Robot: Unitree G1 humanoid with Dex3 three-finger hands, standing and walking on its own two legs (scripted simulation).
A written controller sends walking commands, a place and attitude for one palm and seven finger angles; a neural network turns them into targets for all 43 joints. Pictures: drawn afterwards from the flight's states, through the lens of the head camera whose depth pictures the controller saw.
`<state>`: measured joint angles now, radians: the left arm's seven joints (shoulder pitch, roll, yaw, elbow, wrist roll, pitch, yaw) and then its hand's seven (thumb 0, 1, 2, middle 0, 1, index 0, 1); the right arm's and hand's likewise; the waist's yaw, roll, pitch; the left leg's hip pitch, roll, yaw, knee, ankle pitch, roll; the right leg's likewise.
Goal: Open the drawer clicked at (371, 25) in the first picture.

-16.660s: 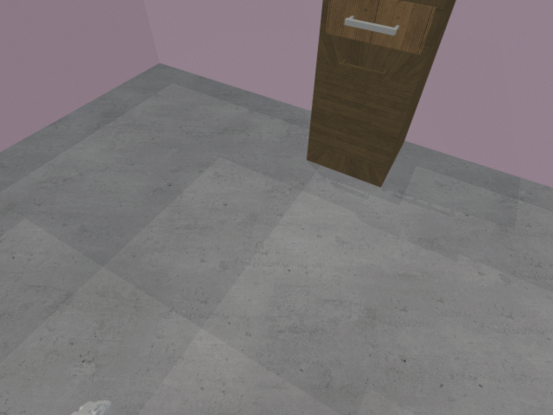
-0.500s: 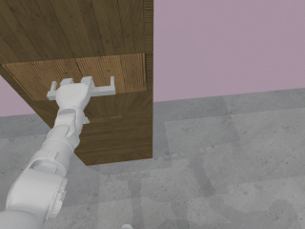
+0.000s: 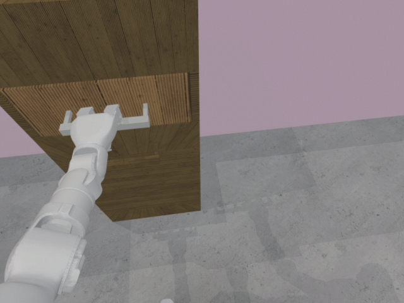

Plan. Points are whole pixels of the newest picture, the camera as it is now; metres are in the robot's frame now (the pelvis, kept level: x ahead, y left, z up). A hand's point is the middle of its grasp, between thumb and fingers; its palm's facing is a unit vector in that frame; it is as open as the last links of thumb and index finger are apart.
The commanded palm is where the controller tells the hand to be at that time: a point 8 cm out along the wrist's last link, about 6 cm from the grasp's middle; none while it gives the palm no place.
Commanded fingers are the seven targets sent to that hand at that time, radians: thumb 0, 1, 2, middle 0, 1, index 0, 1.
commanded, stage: pull the drawer open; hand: left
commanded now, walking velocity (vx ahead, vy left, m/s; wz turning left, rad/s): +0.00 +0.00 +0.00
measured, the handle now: (106, 118) +0.52 +0.20 +0.04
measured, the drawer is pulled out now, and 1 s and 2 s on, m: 0.00 0.03 0.11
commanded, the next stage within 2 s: none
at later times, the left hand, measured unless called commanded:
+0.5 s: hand (104, 153) +0.43 +0.20 +0.01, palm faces -0.04 -0.06 -1.00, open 5.7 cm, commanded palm +0.38 +0.21 +0.07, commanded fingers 0.00 0.90 0.90 -0.40 -1.35 -0.40 -1.35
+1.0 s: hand (102, 155) +0.43 +0.20 +0.02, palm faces -0.06 -0.04 -1.00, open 5.5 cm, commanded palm +0.41 +0.21 +0.07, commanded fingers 0.00 0.90 0.90 -0.40 -1.35 -0.40 -1.35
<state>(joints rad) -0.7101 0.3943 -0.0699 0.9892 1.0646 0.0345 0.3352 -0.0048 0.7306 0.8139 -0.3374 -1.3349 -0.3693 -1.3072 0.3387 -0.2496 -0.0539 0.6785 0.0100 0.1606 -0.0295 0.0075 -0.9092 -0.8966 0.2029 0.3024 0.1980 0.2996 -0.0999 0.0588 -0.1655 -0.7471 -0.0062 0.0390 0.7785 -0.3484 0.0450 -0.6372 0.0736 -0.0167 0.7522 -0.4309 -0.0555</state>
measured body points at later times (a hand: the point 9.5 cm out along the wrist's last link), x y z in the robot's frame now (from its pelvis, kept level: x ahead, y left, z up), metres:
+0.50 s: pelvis +0.02 +0.00 +0.01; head +0.09 -0.01 +0.45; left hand +0.43 +0.20 +0.07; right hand +0.08 -0.26 -0.13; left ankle +0.01 +0.09 -0.70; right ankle -0.05 -0.09 -0.70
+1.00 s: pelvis +0.00 +0.00 +0.00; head +0.07 -0.02 +0.45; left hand +0.43 +0.20 +0.07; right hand +0.07 -0.27 -0.14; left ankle +0.01 +0.09 -0.70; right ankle -0.05 -0.09 -0.70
